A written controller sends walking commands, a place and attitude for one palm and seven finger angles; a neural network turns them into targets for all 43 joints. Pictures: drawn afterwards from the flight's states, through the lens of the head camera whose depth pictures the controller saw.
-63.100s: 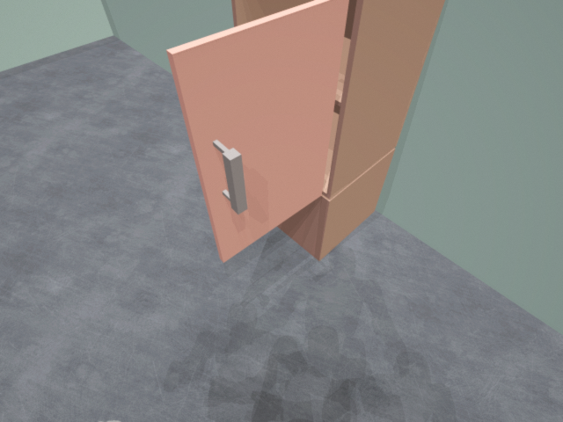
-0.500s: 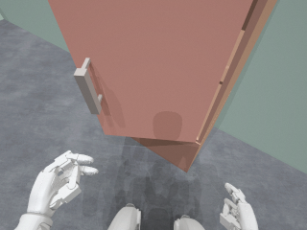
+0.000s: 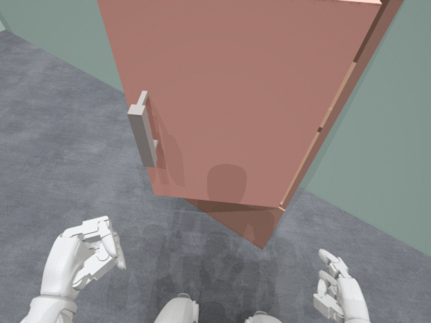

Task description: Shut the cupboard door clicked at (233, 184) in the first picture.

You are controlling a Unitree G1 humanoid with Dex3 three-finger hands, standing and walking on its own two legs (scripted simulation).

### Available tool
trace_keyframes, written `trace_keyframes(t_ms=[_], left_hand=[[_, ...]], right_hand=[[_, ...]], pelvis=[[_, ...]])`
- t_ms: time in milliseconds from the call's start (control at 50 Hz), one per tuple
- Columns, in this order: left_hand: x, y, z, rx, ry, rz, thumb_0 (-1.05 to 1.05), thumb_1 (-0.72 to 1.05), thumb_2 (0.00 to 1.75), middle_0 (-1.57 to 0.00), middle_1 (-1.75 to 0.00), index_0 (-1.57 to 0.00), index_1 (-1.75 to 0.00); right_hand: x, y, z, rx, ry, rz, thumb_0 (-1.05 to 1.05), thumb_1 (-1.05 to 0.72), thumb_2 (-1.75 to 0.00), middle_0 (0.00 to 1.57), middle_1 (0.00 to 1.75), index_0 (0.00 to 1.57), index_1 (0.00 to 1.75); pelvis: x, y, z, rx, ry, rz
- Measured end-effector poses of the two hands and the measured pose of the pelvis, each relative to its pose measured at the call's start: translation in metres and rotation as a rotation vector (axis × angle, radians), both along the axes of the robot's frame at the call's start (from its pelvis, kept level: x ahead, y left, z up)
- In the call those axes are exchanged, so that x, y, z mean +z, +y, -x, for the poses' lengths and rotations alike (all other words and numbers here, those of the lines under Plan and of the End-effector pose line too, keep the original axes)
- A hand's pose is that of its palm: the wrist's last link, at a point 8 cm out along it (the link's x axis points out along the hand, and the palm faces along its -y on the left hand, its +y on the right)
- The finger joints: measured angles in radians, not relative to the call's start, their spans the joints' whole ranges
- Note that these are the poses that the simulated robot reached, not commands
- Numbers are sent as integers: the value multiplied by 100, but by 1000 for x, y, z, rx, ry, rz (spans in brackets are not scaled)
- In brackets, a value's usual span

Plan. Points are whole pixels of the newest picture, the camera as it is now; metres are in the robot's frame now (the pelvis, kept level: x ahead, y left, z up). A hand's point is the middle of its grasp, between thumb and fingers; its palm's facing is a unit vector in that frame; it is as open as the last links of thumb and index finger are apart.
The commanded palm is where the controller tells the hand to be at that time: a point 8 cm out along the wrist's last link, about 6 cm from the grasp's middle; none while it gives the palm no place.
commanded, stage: raise the hand and make a fist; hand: left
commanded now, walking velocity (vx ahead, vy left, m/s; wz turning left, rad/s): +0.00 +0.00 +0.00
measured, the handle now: (147, 130) +0.47 +0.19 +0.07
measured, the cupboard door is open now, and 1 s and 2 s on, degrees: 29 29 29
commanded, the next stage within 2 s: bring the fist close to the handle in 0.66 s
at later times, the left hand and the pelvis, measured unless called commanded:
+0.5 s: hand (115, 246) +0.22 +0.18 +0.07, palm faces -0.02 -1.00 -0.04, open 3.1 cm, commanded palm +0.20 +0.23 +0.07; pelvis +0.00 -0.01 +0.01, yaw +0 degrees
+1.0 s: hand (133, 230) +0.25 +0.16 +0.07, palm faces -0.03 -1.00 -0.04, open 3.1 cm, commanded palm +0.24 +0.21 +0.07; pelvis +0.00 -0.02 +0.00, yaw +0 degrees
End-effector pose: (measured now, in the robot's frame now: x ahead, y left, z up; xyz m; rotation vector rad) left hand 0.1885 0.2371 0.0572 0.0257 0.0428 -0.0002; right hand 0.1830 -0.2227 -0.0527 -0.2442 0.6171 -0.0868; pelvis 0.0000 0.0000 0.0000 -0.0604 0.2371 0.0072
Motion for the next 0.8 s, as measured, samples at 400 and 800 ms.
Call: trace_keyframes(t_ms=[400,800], left_hand=[[13,2,-16,-15,2,-6,2,90,89,-130,-150,-129,-150],[14,-17,-15,-15,-12,-9,2,90,89,-130,-150,-130,-150]], right_hand=[[0,-13,22,-16,55,6,1,-91,-90,21,30,20,30],[-6,-26,12,-15,41,-17,1,-91,-90,20,30,20,30]], pelvis=[[10,-4,-2,0,-25,-8],[6,-19,-4,-3,-19,-24]])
